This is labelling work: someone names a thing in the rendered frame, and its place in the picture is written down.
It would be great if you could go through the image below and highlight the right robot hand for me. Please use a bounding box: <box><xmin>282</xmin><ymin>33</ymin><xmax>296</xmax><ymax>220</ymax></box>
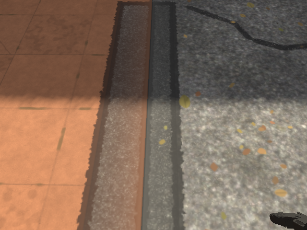
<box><xmin>270</xmin><ymin>212</ymin><xmax>307</xmax><ymax>230</ymax></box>

